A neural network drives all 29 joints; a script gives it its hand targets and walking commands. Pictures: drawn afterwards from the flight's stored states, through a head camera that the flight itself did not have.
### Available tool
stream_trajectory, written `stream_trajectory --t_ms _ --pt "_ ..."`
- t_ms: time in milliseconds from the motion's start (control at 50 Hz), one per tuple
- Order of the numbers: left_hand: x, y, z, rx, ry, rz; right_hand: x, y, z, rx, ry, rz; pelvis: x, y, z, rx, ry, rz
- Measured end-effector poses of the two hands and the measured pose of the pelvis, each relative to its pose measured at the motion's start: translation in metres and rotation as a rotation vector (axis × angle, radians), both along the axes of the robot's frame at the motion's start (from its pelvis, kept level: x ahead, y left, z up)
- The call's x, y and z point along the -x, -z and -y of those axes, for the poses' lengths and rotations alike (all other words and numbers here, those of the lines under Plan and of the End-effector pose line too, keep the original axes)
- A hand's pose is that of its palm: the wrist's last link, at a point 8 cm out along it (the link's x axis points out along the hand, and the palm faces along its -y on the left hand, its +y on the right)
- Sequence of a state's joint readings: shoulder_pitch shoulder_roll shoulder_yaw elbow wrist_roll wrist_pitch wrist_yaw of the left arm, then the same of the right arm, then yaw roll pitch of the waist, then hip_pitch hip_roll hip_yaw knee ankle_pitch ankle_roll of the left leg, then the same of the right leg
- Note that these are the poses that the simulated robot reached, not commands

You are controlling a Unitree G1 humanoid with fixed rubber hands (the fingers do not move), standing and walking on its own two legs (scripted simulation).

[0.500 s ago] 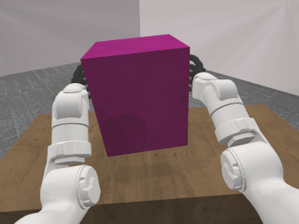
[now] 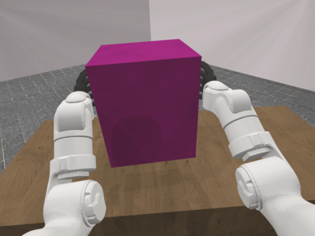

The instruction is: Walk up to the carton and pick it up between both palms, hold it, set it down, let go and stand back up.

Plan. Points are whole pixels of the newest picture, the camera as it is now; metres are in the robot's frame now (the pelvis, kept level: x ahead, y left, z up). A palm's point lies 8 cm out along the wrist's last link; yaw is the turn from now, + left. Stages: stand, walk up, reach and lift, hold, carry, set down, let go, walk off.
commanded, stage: hold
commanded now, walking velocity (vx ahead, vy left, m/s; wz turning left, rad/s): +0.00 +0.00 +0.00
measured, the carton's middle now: (147, 99) +0.39 -0.01 +0.26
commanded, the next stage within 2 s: set down in 0.20 s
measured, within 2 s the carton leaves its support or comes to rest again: neither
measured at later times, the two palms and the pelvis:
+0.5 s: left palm (75, 89) +0.37 +0.16 +0.31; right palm (205, 76) +0.35 -0.14 +0.32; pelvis -0.01 +0.00 +0.00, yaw +0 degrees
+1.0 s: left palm (91, 116) +0.41 +0.15 +0.21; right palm (201, 115) +0.37 -0.15 +0.20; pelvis +0.01 +0.01 +0.00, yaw +2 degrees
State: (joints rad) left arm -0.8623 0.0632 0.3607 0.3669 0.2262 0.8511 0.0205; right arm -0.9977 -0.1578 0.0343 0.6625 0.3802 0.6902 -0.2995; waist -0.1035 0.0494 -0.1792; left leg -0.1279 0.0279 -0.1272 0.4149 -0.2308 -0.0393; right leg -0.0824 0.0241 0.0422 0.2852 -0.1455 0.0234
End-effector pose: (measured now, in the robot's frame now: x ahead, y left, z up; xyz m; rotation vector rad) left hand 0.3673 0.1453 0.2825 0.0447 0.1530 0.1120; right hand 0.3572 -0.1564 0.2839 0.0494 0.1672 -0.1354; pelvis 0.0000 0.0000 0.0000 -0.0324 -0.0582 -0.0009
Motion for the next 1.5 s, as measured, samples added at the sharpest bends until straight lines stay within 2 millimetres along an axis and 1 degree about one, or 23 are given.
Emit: stream_trajectory --t_ms 180,260,320,440,500,540,600,660,740,800,840,900,940,1100,1180,1240,1340,1420,1500 --pt "0.010 0.007 -0.009 0.018 -0.002 -0.007 0.006 0.003 -0.009 0.009 -0.010 -0.011 0.002 0.000 0.000 0.000 -0.002 0.021" --pt "0.013 0.007 -0.013 0.024 -0.004 -0.003 0.009 -0.001 -0.013 0.001 -0.008 -0.006 0.005 0.000 -0.001 -0.001 -0.004 0.019" --pt "0.012 0.001 -0.014 0.015 0.002 0.022 0.010 -0.010 -0.014 0.019 -0.003 0.022 0.007 0.001 -0.001 -0.004 -0.007 0.017" --pt "0.005 -0.020 -0.012 0.033 0.017 0.107 0.010 -0.035 -0.014 0.001 0.018 0.117 0.012 0.000 -0.002 -0.009 -0.008 0.037" --pt "-0.005 -0.023 -0.011 0.034 0.032 0.107 0.005 -0.036 -0.013 -0.010 0.038 0.131 0.013 0.000 -0.002 -0.014 -0.007 0.050" --pt "-0.012 -0.019 -0.011 0.026 0.044 0.092 0.001 -0.029 -0.013 -0.010 0.048 0.127 0.013 -0.001 -0.002 -0.017 -0.006 0.058" --pt "-0.021 -0.005 -0.014 0.005 0.054 0.064 -0.005 -0.008 -0.015 0.000 0.058 0.114 0.012 -0.002 -0.003 -0.020 -0.004 0.072" --pt "-0.028 0.015 -0.018 -0.013 0.058 0.046 -0.011 0.022 -0.019 0.011 0.060 0.099 0.010 -0.002 -0.004 -0.020 -0.004 0.085" --pt "-0.033 0.046 -0.021 -0.028 0.062 0.038 -0.014 0.060 -0.023 0.022 0.062 0.095 0.006 -0.002 -0.005 -0.014 -0.014 0.086" --pt "-0.034 0.066 -0.021 -0.029 0.068 0.038 -0.014 0.079 -0.023 0.018 0.070 0.101 0.003 -0.002 -0.006 -0.007 -0.024 0.078" --pt "-0.035 0.076 -0.019 -0.027 0.073 0.038 -0.013 0.087 -0.022 0.014 0.075 0.105 0.001 -0.001 -0.008 -0.002 -0.030 0.075" --pt "-0.037 0.083 -0.015 -0.024 0.088 0.044 -0.012 0.090 -0.017 0.006 0.090 0.115 -0.002 -0.001 -0.009 0.002 -0.037 0.071" --pt "-0.040 0.083 -0.010 -0.021 0.100 0.051 -0.012 0.088 -0.013 0.006 0.101 0.124 -0.004 -0.001 -0.010 0.004 -0.035 0.067" --pt "-0.058 0.060 0.008 -0.055 0.149 0.071 -0.015 0.074 0.002 0.016 0.149 0.144 -0.011 -0.001 -0.016 -0.001 -0.013 0.070" --pt "-0.063 0.056 0.011 -0.087 0.165 0.059 -0.016 0.074 0.005 0.018 0.161 0.141 -0.015 -0.001 -0.021 -0.004 -0.005 0.084" --pt "-0.064 0.062 0.010 -0.102 0.169 0.040 -0.017 0.079 0.004 0.020 0.161 0.131 -0.018 -0.001 -0.024 -0.007 -0.004 0.092" --pt "-0.059 0.080 0.003 -0.097 0.163 0.020 -0.015 0.094 -0.002 0.017 0.153 0.117 -0.020 -0.001 -0.027 -0.007 -0.013 0.094" --pt "-0.055 0.095 -0.004 -0.075 0.159 0.007 -0.011 0.105 -0.008 0.013 0.152 0.107 -0.018 -0.001 -0.028 -0.005 -0.020 0.090" --pt "-0.053 0.104 -0.006 -0.058 0.166 0.005 -0.006 0.110 -0.011 0.006 0.162 0.109 -0.015 -0.001 -0.027 -0.004 -0.027 0.078"
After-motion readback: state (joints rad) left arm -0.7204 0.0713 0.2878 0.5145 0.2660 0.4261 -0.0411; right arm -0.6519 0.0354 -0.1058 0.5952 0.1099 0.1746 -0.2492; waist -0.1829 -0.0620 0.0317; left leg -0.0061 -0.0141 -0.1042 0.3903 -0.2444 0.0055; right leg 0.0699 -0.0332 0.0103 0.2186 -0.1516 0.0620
